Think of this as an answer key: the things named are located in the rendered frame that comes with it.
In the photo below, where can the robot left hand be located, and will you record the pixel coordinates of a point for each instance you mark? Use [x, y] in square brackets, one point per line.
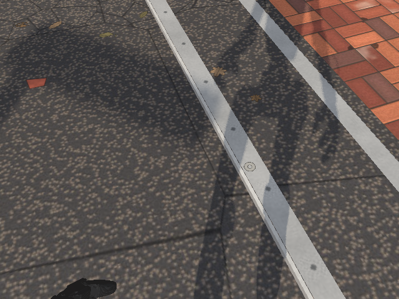
[87, 289]

